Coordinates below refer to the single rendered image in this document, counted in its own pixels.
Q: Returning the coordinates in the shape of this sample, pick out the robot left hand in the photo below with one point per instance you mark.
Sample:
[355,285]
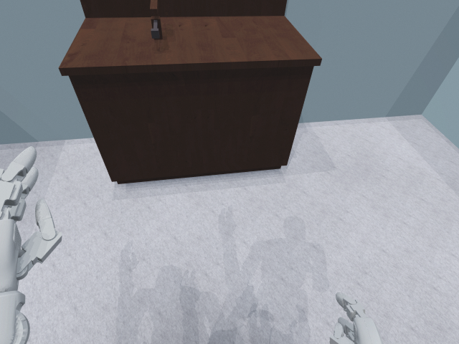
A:
[15,184]

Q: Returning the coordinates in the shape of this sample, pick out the tap lever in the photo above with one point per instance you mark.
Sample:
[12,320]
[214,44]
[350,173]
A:
[155,31]

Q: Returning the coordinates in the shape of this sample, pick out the robot left forearm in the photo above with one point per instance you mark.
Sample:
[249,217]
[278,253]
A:
[14,326]

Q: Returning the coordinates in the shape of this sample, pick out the robot right hand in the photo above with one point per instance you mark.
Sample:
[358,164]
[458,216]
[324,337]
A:
[363,331]

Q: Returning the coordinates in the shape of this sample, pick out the counter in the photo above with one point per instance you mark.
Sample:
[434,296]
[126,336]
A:
[221,91]

